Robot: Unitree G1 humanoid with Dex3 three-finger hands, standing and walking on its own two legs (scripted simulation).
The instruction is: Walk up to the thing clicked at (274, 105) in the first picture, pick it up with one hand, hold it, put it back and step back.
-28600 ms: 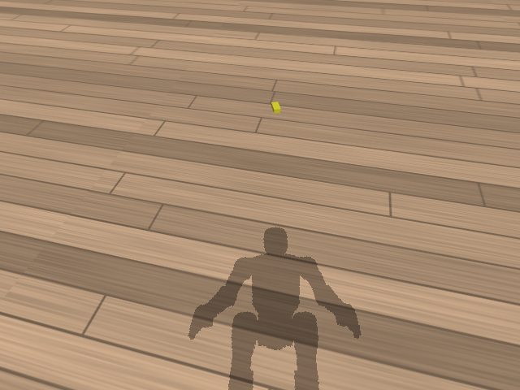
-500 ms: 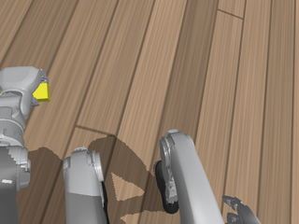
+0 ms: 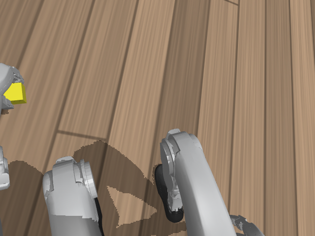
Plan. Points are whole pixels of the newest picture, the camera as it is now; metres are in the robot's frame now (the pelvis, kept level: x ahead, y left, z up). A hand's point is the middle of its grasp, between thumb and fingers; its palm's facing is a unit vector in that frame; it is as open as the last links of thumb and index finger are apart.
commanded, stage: crouch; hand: left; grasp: from above
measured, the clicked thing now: (3, 94) +0.51 +0.30 -0.19
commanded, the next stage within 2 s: lower in 0.22 s
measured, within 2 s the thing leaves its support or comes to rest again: rests again in 1.74 s
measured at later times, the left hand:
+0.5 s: hand (5, 98) +0.50 +0.30 -0.19, palm faces -0.49 -0.04 -0.87, open 7.5 cm
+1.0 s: hand (15, 101) +0.50 +0.29 -0.24, palm faces -0.48 -0.05 -0.88, open 7.4 cm
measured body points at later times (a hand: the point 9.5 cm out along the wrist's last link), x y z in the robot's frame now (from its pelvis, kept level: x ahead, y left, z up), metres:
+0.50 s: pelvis +0.00 +0.00 -0.02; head +0.26 +0.09 +0.34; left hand +0.52 +0.30 -0.14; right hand +0.04 -0.27 -0.10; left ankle +0.07 +0.13 -0.31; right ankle +0.11 -0.14 -0.31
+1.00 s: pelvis +0.01 +0.01 -0.03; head +0.29 +0.10 +0.31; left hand +0.52 +0.29 -0.19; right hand +0.02 -0.26 -0.10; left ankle +0.07 +0.13 -0.31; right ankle +0.11 -0.14 -0.31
